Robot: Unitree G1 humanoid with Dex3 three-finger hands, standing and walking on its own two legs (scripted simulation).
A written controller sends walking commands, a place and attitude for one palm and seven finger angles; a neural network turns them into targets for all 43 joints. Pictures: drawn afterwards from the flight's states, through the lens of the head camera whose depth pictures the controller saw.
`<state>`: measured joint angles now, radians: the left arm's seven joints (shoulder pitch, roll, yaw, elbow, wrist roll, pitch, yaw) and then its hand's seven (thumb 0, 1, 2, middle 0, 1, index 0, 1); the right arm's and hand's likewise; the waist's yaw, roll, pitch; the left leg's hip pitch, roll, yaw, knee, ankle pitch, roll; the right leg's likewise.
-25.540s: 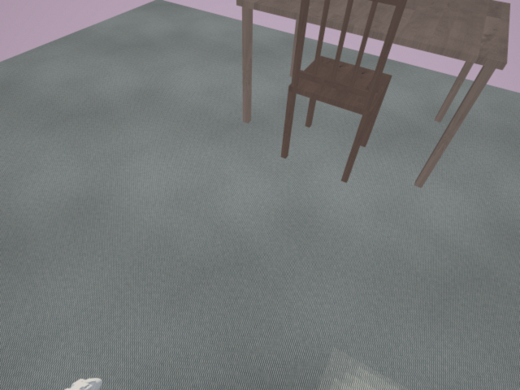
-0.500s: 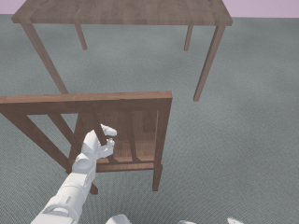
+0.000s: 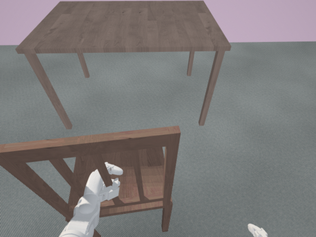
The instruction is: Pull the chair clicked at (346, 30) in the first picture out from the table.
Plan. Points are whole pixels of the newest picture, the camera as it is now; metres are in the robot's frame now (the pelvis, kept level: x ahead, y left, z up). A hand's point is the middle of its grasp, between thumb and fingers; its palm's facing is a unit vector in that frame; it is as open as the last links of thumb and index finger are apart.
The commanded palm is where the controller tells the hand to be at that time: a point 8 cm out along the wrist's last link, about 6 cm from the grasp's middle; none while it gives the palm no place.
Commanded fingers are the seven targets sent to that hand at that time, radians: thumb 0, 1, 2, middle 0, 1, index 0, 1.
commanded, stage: stop walking, hand still on the chair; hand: left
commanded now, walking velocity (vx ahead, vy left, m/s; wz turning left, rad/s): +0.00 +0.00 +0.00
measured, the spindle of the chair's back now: (108, 182) +0.28 +0.16 -0.06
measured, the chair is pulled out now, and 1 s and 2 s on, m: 0.62 0.62 0.62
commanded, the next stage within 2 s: open the thumb and straighten the fingers in 0.40 s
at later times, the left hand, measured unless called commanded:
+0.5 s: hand (115, 188) +0.26 +0.14 -0.07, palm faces +0.01 -0.99 -0.17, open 4.9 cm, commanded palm +0.24 +0.19 -0.05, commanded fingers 0.00 0.78 0.84 -0.50 -1.45 -0.50 -1.45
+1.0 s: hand (112, 185) +0.27 +0.15 -0.07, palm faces +0.01 -0.99 -0.17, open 14.2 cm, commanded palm +0.25 +0.20 -0.05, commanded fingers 0.00 -0.55 0.20 -0.10 -0.29 -0.10 -0.29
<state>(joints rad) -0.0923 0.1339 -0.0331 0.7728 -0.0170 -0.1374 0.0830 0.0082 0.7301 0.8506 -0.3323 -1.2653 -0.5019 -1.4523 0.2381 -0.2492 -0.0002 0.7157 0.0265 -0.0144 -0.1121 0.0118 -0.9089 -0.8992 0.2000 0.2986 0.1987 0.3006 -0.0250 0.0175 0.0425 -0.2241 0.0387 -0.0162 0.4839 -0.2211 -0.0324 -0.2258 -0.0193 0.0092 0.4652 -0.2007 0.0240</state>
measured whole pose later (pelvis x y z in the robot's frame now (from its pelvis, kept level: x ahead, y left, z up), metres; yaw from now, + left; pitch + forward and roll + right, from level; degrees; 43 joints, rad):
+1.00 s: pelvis +0.04 +0.00 -0.03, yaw +2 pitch +9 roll +0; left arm 0.20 0.17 -0.04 0.20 -0.06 0.08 0.03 0.00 -0.45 0.25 -0.32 -0.94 -0.33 -0.94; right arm 0.23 -0.25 0.02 0.57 0.04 -0.11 -0.07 0.01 -0.91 -0.90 0.20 0.30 0.20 0.30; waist -0.04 0.05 -0.09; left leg -0.55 0.02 -0.05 0.81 -0.42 -0.03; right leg -0.54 -0.04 -0.02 0.81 -0.42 0.03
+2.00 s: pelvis +0.04 +0.01 -0.06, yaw +3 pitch +12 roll -2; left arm 0.67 0.19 -0.11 -0.26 -0.02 0.18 0.04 -0.01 -0.54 0.21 -0.01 -0.01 -0.01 0.00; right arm 0.25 -0.21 0.02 0.45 0.04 -0.11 -0.11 0.01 -0.90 -0.90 0.20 0.30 0.20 0.30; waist -0.03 0.05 -0.17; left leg -0.70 0.01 -0.09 1.01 -0.51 -0.02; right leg -0.65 -0.05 -0.05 0.96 -0.50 0.04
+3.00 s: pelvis +0.05 -0.01 -0.02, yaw +2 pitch +1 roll -2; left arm 0.73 0.39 0.05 -0.44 -0.09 0.09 0.08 -0.01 -0.16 0.39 -0.32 -0.20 -0.10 -0.09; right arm 0.22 -0.20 0.04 0.55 0.05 -0.10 -0.18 0.02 -0.91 -0.90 0.20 0.30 0.20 0.30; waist 0.01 0.08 -0.05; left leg -0.36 0.06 -0.08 0.75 -0.42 -0.05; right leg -0.33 0.00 -0.05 0.71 -0.40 0.01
